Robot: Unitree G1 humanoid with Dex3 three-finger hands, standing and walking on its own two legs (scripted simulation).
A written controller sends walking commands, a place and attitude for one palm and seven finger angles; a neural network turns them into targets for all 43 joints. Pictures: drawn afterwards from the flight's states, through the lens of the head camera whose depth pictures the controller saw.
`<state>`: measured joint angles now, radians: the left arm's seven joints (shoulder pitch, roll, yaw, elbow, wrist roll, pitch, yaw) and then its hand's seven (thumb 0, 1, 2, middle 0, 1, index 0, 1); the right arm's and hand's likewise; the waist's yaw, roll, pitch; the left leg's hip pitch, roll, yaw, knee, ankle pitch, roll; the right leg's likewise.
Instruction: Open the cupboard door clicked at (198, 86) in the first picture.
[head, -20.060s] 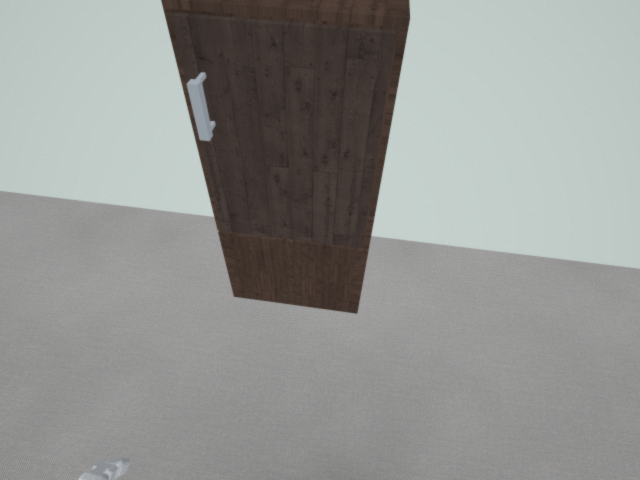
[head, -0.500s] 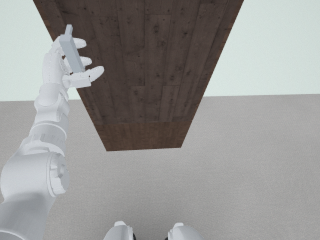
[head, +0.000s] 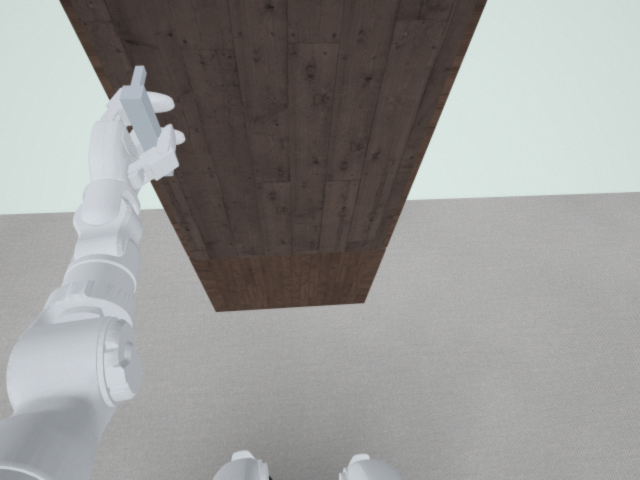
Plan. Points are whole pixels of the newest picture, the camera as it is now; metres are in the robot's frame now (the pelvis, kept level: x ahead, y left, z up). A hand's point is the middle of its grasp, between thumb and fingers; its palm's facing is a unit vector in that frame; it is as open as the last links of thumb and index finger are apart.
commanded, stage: pull the door open along its arc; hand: left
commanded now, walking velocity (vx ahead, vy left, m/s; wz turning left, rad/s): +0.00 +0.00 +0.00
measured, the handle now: (152, 123) +0.55 +0.17 +0.10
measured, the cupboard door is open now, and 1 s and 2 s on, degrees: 0 22 36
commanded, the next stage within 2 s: open thumb and fingers to let go in 1.42 s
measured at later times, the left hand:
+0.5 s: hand (189, 231) +0.38 +0.12 +0.10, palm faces +0.16 -0.98 +0.07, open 6.1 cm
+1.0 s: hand (210, 242) +0.37 +0.09 +0.10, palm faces +0.44 -0.90 +0.00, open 5.8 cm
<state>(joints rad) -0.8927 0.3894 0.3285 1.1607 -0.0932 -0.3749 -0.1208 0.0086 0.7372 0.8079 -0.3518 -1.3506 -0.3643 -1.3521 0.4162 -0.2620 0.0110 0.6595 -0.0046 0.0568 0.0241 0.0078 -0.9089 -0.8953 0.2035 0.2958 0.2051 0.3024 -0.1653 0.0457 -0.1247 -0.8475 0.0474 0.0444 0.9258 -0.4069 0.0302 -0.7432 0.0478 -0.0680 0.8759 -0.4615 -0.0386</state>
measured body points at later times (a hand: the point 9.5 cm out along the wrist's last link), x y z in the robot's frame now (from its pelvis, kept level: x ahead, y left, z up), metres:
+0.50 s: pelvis +0.01 -0.01 +0.02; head +0.05 -0.02 +0.46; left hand +0.37 +0.17 +0.09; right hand +0.13 -0.26 -0.10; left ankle +0.01 +0.10 -0.69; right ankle -0.03 -0.10 -0.69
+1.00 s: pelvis -0.01 -0.04 +0.02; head +0.01 -0.05 +0.46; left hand +0.34 +0.14 +0.10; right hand +0.08 -0.28 -0.12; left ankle +0.01 +0.10 -0.69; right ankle -0.03 -0.10 -0.69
